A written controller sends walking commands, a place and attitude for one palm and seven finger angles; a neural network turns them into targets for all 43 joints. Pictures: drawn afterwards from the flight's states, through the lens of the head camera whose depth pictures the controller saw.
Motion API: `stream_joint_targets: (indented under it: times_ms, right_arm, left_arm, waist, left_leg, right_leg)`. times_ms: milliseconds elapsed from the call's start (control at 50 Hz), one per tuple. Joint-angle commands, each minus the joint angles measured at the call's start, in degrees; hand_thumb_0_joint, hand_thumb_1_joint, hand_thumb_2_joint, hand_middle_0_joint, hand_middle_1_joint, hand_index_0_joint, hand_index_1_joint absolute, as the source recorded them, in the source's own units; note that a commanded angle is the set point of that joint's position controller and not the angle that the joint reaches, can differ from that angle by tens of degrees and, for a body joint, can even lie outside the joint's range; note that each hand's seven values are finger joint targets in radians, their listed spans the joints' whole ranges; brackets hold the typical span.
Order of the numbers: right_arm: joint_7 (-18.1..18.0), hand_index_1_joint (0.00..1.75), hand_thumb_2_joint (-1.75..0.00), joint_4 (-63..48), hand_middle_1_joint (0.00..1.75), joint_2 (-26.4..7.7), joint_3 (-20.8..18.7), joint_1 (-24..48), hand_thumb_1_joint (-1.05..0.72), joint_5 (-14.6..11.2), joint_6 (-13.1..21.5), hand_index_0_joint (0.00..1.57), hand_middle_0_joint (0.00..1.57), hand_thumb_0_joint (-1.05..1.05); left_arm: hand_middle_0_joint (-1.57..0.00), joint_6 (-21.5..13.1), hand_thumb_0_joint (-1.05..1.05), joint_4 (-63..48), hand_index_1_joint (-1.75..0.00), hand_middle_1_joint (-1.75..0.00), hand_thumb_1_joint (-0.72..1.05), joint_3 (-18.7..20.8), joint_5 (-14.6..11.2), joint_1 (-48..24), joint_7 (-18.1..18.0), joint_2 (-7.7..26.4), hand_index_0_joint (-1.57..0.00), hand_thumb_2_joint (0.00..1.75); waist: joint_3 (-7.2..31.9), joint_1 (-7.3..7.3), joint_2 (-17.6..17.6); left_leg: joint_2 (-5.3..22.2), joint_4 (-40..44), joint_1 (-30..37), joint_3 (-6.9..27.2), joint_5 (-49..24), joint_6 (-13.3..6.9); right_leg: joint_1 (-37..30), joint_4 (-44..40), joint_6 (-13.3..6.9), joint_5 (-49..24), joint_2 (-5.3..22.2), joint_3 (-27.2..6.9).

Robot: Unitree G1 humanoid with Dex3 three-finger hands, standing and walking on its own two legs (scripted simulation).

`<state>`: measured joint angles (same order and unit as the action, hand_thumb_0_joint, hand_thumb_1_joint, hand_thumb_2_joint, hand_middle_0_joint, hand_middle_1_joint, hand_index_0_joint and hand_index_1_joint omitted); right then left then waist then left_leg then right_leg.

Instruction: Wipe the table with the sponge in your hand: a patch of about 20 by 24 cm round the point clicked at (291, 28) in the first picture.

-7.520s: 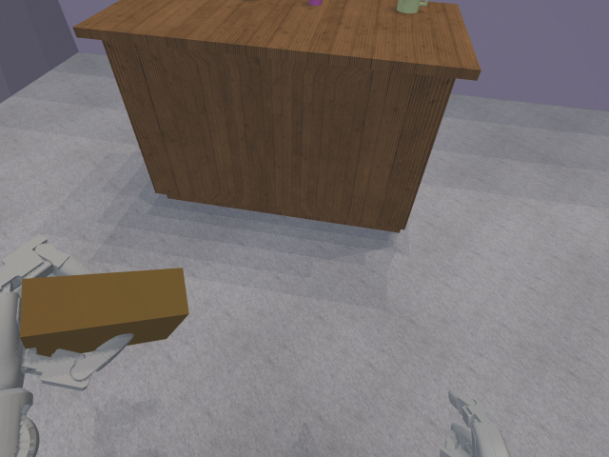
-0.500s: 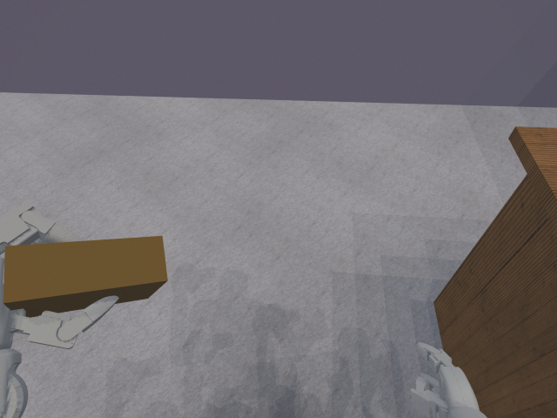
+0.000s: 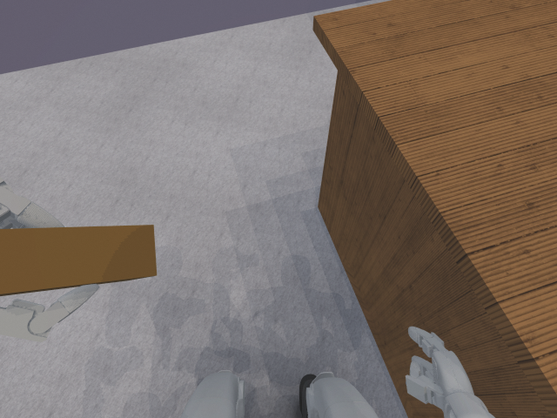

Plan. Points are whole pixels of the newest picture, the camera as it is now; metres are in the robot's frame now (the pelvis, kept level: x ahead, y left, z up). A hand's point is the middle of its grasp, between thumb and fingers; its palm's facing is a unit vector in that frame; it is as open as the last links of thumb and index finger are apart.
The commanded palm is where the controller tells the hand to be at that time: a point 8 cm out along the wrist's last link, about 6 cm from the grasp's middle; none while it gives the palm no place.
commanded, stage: turn to face it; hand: left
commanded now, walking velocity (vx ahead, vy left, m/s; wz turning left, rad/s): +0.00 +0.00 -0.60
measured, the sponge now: (94, 259) +0.26 +0.19 +0.16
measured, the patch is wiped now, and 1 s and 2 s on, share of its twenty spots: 0.00 0.00 0.00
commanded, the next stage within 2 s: none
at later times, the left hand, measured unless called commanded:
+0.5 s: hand (211, 271) +0.24 +0.06 +0.18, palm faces +0.12 -0.88 -0.46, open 9.1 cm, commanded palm +0.18 +0.15 +0.19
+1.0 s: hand (237, 290) +0.22 +0.04 +0.18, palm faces -0.03 -0.92 -0.40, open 9.1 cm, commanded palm +0.19 +0.10 +0.19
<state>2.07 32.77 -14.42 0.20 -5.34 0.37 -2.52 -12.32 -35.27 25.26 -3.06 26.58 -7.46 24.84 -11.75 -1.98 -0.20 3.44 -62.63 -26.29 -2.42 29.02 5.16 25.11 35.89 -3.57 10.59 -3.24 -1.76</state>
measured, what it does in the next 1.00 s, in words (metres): walks backwards, turning right: left foot, then right foot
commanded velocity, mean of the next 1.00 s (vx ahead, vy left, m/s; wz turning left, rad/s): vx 0.00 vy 0.00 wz -0.60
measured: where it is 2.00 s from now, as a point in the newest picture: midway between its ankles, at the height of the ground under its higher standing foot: outside the picture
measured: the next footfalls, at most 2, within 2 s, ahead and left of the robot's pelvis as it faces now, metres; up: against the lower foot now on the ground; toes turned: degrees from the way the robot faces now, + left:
left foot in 0.16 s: +0.03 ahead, +0.11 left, +0.00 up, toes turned -1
right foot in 0.46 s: -0.01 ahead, -0.18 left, +0.00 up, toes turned -20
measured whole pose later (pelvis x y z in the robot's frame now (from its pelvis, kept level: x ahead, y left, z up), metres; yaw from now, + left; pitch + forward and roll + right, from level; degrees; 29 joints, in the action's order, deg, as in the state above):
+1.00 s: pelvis -0.09 -0.06 +0.01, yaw -31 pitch +0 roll +2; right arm 4.4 30.2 -4.9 8.5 -4.3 0.9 -6.8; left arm -4.8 -30.9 17.7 -1.3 19.5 -7.8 20.6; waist -7.0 7.2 2.0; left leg 2.4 -27.2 -10.7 -7.6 15.6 1.4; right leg 28.1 48.4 0.4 21.9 -4.3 -3.0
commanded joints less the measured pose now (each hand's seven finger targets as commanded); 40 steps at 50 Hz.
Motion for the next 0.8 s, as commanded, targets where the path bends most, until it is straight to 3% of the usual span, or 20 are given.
stream_joint_targets:
  times_ms: [0, 60, 100, 120, 140, 160, 180, 220, 260, 300, 380, 420, 440, 460, 480, 520, 560, 580, 700, 780]
  right_arm:
    - [-0.6, 0.30, -0.90, -10.8, 0.30, -3.7, -3.3, 1.1, -0.90, -1.3, 2.5, 0.20, 0.20, 0.00]
    - [-0.1, 0.30, -0.90, -10.2, 0.30, -4.1, -3.0, 0.5, -0.90, -1.4, 1.5, 0.20, 0.20, 0.00]
    - [-0.6, 0.30, -0.90, -9.7, 0.30, -3.2, -2.4, -0.9, -0.90, -1.6, 1.2, 0.20, 0.20, 0.00]
    - [-1.2, 0.30, -0.90, -9.5, 0.30, -3.6, -2.5, -1.4, -0.90, -1.4, 1.3, 0.20, 0.20, 0.00]
    - [-1.9, 0.30, -0.90, -9.6, 0.30, -4.4, -2.7, -1.0, -0.90, -0.9, 1.6, 0.20, 0.20, 0.00]
    - [-2.6, 0.30, -0.90, -10.6, 0.30, -4.9, -2.9, 0.8, -0.90, -0.9, 1.8, 0.20, 0.20, 0.00]
    - [-3.2, 0.30, -0.90, -9.9, 0.30, -3.6, -2.8, 0.8, -0.90, -1.1, 2.2, 0.20, 0.20, 0.00]
    - [-3.2, 0.30, -0.90, -9.4, 0.30, -3.3, -2.8, 0.0, -0.90, -1.0, 2.5, 0.20, 0.20, 0.00]
    - [-2.6, 0.30, -0.90, -9.7, 0.30, -3.9, -2.8, -1.0, -0.90, -2.0, 3.1, 0.20, 0.20, 0.00]
    - [-2.5, 0.30, -0.90, -10.0, 0.30, -4.7, -2.9, -2.8, -0.90, -1.9, 4.4, 0.20, 0.20, 0.00]
    - [-2.2, 0.30, -0.90, -10.8, 0.30, -5.5, -2.7, -2.5, -0.90, -1.4, 6.3, 0.20, 0.20, 0.00]
    - [-1.4, 0.30, -0.90, -11.1, 0.30, -4.9, -2.5, -3.1, -0.90, -1.5, 6.6, 0.20, 0.20, 0.00]
    - [-1.2, 0.30, -0.90, -11.3, 0.30, -3.3, -2.3, -3.4, -0.90, -1.7, 6.2, 0.20, 0.20, 0.00]
    - [-1.3, 0.30, -0.90, -12.8, 0.30, -2.3, -1.7, -1.0, -0.90, -1.2, 5.6, 0.20, 0.20, 0.00]
    - [-1.3, 0.30, -0.90, -12.3, 0.30, -2.6, -2.1, 0.5, -0.90, -1.5, 4.5, 0.20, 0.20, 0.00]
    - [-0.9, 0.30, -0.90, -12.9, 0.30, -0.9, -0.5, 2.0, -0.90, -0.6, 3.0, 0.20, 0.20, 0.00]
    - [0.0, 0.30, -0.90, -11.7, 0.30, -0.2, 0.9, 2.1, -0.90, 0.0, 0.9, 0.20, 0.20, 0.00]
    - [0.1, 0.30, -0.90, -11.1, 0.30, 0.0, 1.0, 2.1, -0.90, 0.2, -0.2, 0.20, 0.20, 0.00]
    - [-1.1, 0.30, -0.90, -10.0, 0.30, -1.9, 0.6, 3.6, -0.90, -0.1, -1.9, 0.20, 0.20, 0.00]
    - [-1.3, 0.30, -0.90, -10.0, 0.30, -2.3, 0.5, 4.4, -0.90, -0.5, -3.0, 0.20, 0.20, 0.00]
  left_arm:
    - [-1.20, -4.4, 0.00, -15.4, -1.60, -1.60, 0.10, 12.5, -1.2, 9.1, -2.2, 11.2, -1.20, 1.30]
    - [-1.20, -3.0, 0.00, -13.4, -1.60, -1.60, 0.10, 11.9, -1.2, 9.1, -2.1, 10.6, -1.20, 1.30]
    - [-1.20, -2.5, 0.00, -10.2, -1.60, -1.60, 0.10, 10.3, -0.8, 8.2, -1.8, 9.0, -1.20, 1.30]
    - [-1.20, -2.3, 0.00, -9.7, -1.60, -1.60, 0.10, 8.8, -0.8, 6.2, -1.6, 8.3, -1.20, 1.30]
    - [-1.20, -2.3, 0.00, -8.4, -1.60, -1.60, 0.10, 8.3, -0.7, 4.4, -1.3, 8.0, -1.20, 1.30]
    - [-1.20, -2.4, 0.00, -9.1, -1.60, -1.60, 0.10, 7.8, -0.3, 1.8, -1.1, 7.7, -1.20, 1.30]
    - [-1.20, -2.3, 0.00, -6.9, -1.60, -1.60, 0.10, 7.9, 1.0, 1.1, -1.4, 8.3, -1.20, 1.30]
    - [-1.20, -1.4, 0.00, -4.4, -1.60, -1.60, 0.10, 3.2, 1.8, -2.4, -1.0, 5.1, -1.20, 1.30]
    - [-1.20, -0.9, 0.00, -8.6, -1.60, -1.60, 0.10, -2.5, 2.0, -11.2, -0.4, 2.6, -1.20, 1.30]
    - [-1.20, -0.4, 0.00, -8.3, -1.60, -1.60, 0.10, -4.9, 1.8, -11.4, -0.8, 1.7, -1.20, 1.30]
    - [-1.20, 0.4, 0.00, -9.7, -1.60, -1.60, 0.10, -2.5, 2.1, -13.7, -1.4, 5.5, -1.20, 1.30]
    - [-1.20, 0.2, 0.00, -9.6, -1.60, -1.60, 0.10, 0.4, 1.9, -11.9, -1.4, 7.5, -1.20, 1.30]
    - [-1.20, -0.2, 0.00, -9.2, -1.60, -1.60, 0.10, 2.8, 1.8, -10.1, -1.6, 9.8, -1.20, 1.30]
    - [-1.20, -0.3, 0.00, -7.2, -1.60, -1.60, 0.10, 7.1, 1.6, -4.9, -2.1, 13.6, -1.20, 1.30]
    - [-1.20, 0.3, 0.00, -9.0, -1.60, -1.60, 0.10, 7.8, -0.2, -4.3, -1.9, 13.0, -1.20, 1.30]
    - [-1.20, -0.6, 0.00, -11.0, -1.60, -1.60, 0.10, 10.8, -1.7, 3.0, -1.2, 13.2, -1.20, 1.30]
    - [-1.20, -1.2, 0.00, -10.5, -1.60, -1.60, 0.10, 10.8, -2.6, 7.6, -0.7, 10.9, -1.20, 1.30]
    - [-1.20, -1.4, 0.00, -9.4, -1.60, -1.60, 0.10, 10.1, -2.3, 8.2, -0.7, 9.6, -1.20, 1.30]
    - [-1.20, 1.5, 0.00, -3.8, -1.60, -1.60, 0.10, 5.2, -1.2, 2.7, -1.1, 7.7, -1.20, 1.30]
    - [-1.20, 3.7, 0.00, -3.6, -1.60, -1.60, 0.10, 0.4, -0.1, -6.2, -1.2, 6.4, -1.20, 1.30]
  waist:
    - [24.6, 3.66, 6.9]
    - [24.0, 3.90, 7.8]
    - [23.3, 2.95, 6.3]
    - [22.1, 2.64, 3.9]
    - [19.3, 2.56, -1.4]
    - [16.8, 3.26, -12.0]
    - [17.2, 3.71, -14.5]
    - [13.7, 2.76, -10.4]
    - [11.7, 2.95, -8.6]
    - [11.4, 2.41, -11.3]
    - [12.9, 2.69, -15.0]
    - [14.8, 3.18, -11.3]
    - [16.1, 2.95, 1.0]
    - [18.0, 4.35, 12.3]
    - [19.3, 4.08, 14.6]
    - [19.1, 3.84, 5.2]
    - [24.5, 3.79, 1.4]
    - [25.1, 3.09, 3.1]
    - [25.0, 4.38, 13.0]
    - [23.3, 4.88, 11.8]
  left_leg:
    - [-0.1, 13.2, 2.1, 1.0, 0.1, -0.6]
    - [-0.7, 22.5, 7.6, 1.6, -1.4, -1.4]
    - [-0.1, 33.1, 16.5, 0.5, -6.8, -2.3]
    - [2.1, 38.2, 21.1, 1.2, -7.6, -3.6]
    - [9.5, 43.5, 23.1, 7.1, -6.5, -6.8]
    - [18.9, 47.1, 22.1, 13.3, -12.5, -10.5]
    - [23.8, 46.6, 16.8, 13.5, -17.2, -13.5]
    - [22.5, 44.5, 10.9, 7.1, -22.9, -13.9]
    - [19.7, 41.7, 15.6, -1.2, -29.3, -11.9]
    - [18.3, 40.2, 16.3, -2.8, -34.3, -9.8]
    - [17.0, 33.7, 15.9, -5.5, -32.6, -6.9]
    - [14.3, 24.0, 12.3, -7.3, -25.8, -4.3]
    - [9.3, 13.3, 7.9, -8.9, -15.6, -1.8]
    - [1.6, 1.7, -5.0, -6.3, 7.1, 0.2]
    - [2.1, -6.2, -5.5, 1.1, 7.2, 0.4]
    - [3.4, -9.2, -8.3, 4.9, 1.7, 0.5]
    - [2.5, -1.6, -8.3, 3.3, -0.8, 1.0]
    - [2.1, 2.4, -6.8, 2.0, -2.3, 1.1]
    - [-1.4, 17.2, 0.9, 0.9, -4.0, 0.6]
    - [-1.8, 28.7, 11.2, 0.6, -5.5, -1.3]
  right_leg:
    - [-18.0, -13.7, -6.6, -11.9, 15.9, -20.2]
    - [-12.5, -15.1, -6.1, -6.5, 15.5, -23.8]
    - [-6.2, -13.9, -2.8, -1.2, 12.4, -21.5]
    - [-1.0, -11.2, -0.7, 3.5, 9.5, -19.6]
    - [5.7, -3.6, 1.7, 10.4, 4.8, -15.1]
    - [9.6, 11.1, 4.2, 17.0, 0.3, -7.4]
    - [8.4, 25.7, 5.7, 18.2, 1.0, -1.6]
    - [7.6, 34.2, 6.5, 16.1, 3.6, -1.3]
    - [8.9, 27.3, 7.3, 15.6, 5.4, 2.3]
    - [3.7, 16.2, 7.7, 15.9, 4.8, 5.7]
    - [-7.3, 1.2, 7.4, 10.2, 3.0, 10.1]
    - [-15.3, -7.8, 5.5, -0.5, 5.2, 7.4]
    - [-18.7, -11.0, 1.8, -15.8, 11.8, -2.8]
    - [-24.6, -11.7, -4.7, -39.6, 21.5, -21.3]
    - [-22.3, -13.8, -5.6, -40.4, 23.7, -25.2]
    - [-21.9, -11.5, -7.2, -33.9, 20.4, -23.4]
    - [-27.5, -9.5, -6.2, -33.6, 17.3, -16.3]
    - [-27.2, -10.5, -6.0, -32.2, 16.3, -14.8]
    - [-23.5, -15.4, -5.9, -24.7, 15.2, -20.7]
    - [-16.7, -18.1, -4.7, -14.7, 14.8, -23.3]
